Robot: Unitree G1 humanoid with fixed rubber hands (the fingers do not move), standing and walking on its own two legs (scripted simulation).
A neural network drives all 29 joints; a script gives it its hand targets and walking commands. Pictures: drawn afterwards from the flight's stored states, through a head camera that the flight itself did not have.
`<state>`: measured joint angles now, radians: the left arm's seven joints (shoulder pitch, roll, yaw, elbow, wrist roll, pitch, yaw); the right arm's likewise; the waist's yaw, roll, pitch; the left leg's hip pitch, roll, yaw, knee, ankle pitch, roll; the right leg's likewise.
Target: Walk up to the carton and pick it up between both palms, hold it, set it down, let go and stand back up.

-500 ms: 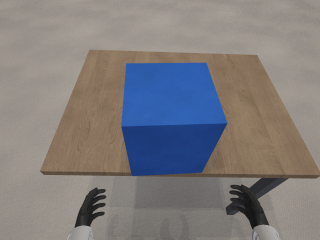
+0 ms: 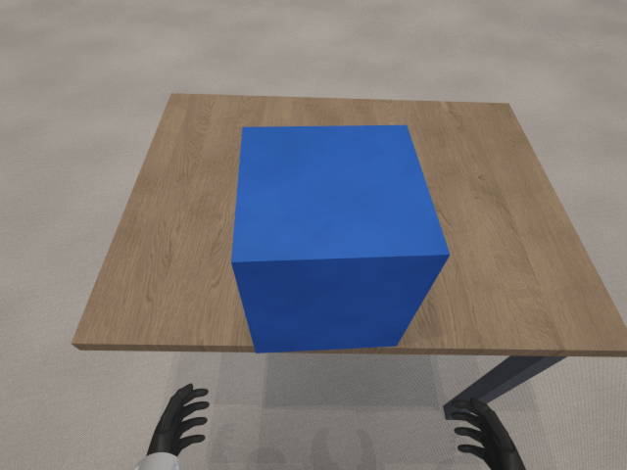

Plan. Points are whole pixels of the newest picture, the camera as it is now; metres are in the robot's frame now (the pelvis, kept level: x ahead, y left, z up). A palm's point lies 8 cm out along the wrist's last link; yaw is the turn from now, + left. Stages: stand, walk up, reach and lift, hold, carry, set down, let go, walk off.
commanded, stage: let go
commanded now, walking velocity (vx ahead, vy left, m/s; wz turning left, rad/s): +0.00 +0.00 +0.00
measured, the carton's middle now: (326, 246) +0.38 +0.01 +0.04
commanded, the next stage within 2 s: stand in 0.44 s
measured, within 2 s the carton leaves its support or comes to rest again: neither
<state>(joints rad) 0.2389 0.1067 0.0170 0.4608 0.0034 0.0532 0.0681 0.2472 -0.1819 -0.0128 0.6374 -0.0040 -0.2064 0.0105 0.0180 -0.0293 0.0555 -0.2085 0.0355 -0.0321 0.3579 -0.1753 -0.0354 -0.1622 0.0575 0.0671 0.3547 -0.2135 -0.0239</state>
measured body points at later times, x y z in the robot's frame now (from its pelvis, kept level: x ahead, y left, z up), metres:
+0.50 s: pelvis +0.00 +0.00 +0.00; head +0.04 +0.01 +0.45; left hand +0.16 +0.21 -0.11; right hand +0.14 -0.23 -0.10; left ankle +0.01 +0.14 -0.75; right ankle -0.02 -0.10 -0.75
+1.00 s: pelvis +0.00 +0.00 -0.01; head -0.01 +0.02 +0.44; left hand +0.09 +0.26 -0.14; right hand +0.12 -0.23 -0.12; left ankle +0.01 +0.14 -0.75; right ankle -0.02 -0.10 -0.75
